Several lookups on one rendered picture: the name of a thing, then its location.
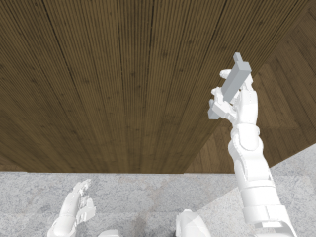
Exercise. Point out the wardrobe door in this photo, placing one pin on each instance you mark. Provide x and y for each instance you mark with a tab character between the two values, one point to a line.
4	161
123	86

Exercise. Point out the right robot thigh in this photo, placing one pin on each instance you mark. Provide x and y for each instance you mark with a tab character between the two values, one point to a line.
190	224

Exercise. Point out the left robot hand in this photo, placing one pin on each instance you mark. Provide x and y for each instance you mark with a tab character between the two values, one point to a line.
74	203

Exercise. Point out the robot right forearm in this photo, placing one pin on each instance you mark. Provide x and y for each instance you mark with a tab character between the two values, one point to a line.
262	207

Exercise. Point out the handle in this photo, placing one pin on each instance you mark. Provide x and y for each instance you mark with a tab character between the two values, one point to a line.
233	82

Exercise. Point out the robot left forearm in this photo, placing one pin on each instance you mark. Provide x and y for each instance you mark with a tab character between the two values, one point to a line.
63	226

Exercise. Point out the right robot hand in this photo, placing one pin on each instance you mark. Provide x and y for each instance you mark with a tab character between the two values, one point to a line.
245	102

